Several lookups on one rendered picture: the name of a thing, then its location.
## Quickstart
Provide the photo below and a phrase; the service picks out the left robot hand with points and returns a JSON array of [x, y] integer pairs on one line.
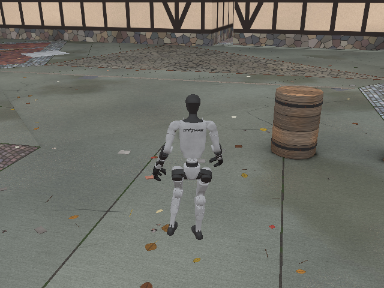
[[156, 173]]

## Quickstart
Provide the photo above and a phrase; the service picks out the robot right shin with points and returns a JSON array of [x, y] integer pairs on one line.
[[199, 214]]

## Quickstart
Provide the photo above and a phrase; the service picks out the right robot forearm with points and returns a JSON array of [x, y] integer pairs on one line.
[[218, 155]]

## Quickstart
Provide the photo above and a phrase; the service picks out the humanoid robot head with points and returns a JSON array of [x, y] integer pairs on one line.
[[192, 104]]

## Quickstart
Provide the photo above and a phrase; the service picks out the robot right upper arm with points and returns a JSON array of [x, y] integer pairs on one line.
[[211, 126]]

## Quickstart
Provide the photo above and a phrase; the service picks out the left robot forearm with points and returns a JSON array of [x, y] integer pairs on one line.
[[161, 159]]

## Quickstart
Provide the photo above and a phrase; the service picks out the right robot hand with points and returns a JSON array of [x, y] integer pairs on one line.
[[218, 163]]

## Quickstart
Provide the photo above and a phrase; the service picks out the robot left upper arm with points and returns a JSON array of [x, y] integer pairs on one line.
[[170, 136]]

